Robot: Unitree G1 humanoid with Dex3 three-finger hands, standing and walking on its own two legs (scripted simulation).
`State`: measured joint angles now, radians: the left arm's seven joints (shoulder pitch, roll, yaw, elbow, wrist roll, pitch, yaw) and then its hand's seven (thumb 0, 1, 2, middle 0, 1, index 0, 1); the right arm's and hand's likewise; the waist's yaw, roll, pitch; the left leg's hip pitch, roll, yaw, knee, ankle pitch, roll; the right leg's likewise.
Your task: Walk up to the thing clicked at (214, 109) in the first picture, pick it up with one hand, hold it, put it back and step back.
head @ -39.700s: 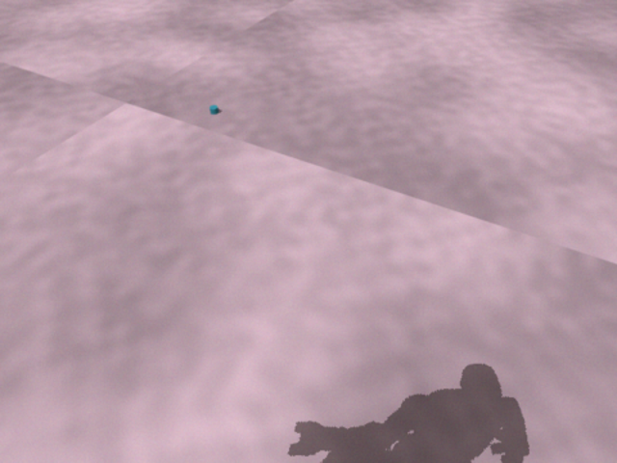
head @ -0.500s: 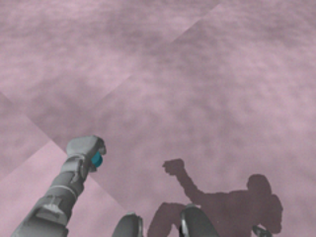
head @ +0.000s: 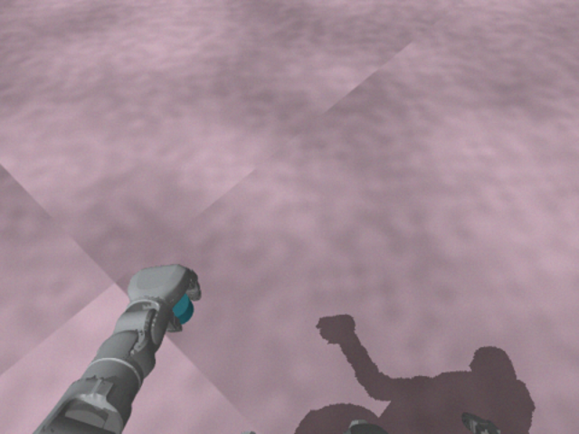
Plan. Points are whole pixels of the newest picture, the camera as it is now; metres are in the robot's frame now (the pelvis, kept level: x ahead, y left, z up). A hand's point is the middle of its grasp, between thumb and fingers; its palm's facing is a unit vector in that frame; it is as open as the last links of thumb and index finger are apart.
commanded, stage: hold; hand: left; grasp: from above
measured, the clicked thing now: (176, 307) +0.34 +0.21 -0.11
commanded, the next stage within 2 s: crouch in 1.78 s
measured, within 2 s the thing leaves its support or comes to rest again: neither
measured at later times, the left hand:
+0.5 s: hand (161, 306) +0.31 +0.21 -0.04, palm faces -0.45 -0.05 -0.89, open 7.0 cm
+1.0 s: hand (159, 315) +0.29 +0.20 -0.02, palm faces -0.44 -0.06 -0.90, open 6.9 cm
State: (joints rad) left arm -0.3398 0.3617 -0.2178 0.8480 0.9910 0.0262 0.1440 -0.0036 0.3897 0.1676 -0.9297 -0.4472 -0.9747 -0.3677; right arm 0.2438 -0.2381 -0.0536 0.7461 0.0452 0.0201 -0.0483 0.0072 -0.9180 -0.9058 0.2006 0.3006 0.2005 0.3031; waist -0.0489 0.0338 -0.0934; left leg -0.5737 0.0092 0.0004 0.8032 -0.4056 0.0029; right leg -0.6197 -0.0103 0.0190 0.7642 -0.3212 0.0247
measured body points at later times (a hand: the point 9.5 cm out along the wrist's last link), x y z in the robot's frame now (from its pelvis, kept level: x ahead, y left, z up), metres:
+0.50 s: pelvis +0.00 +0.00 +0.02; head +0.02 -0.01 +0.46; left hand +0.33 +0.21 +0.01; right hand +0.12 -0.26 -0.11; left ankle -0.01 +0.12 -0.71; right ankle +0.03 -0.14 -0.71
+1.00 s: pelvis +0.00 -0.01 +0.02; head +0.01 -0.03 +0.47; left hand +0.31 +0.20 +0.03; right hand +0.14 -0.26 -0.09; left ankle -0.01 +0.12 -0.71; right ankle +0.03 -0.14 -0.71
